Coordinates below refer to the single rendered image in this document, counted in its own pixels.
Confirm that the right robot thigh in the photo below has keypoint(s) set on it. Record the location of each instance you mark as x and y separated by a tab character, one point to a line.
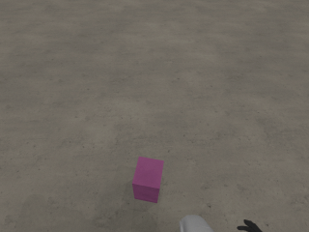
194	223

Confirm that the right robot hand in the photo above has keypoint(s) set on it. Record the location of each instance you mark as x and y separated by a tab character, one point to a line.
251	227

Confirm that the carton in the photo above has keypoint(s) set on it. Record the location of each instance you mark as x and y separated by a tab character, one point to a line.
147	179

